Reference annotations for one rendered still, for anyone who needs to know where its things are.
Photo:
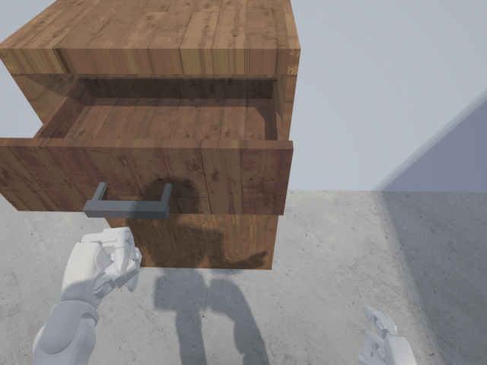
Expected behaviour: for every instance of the handle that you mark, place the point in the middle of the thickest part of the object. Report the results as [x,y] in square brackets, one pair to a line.
[127,209]

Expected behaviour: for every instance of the drawer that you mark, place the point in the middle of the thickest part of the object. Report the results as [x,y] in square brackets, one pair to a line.
[218,141]

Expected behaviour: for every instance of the robot left forearm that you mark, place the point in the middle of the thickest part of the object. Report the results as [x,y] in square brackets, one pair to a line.
[68,338]

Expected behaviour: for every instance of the cabinet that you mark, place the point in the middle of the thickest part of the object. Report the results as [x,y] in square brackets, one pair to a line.
[166,39]

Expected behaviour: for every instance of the robot right hand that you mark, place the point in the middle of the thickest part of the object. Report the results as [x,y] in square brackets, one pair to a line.
[393,350]

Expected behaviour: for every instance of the robot left hand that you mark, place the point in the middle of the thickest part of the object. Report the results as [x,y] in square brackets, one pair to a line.
[88,261]

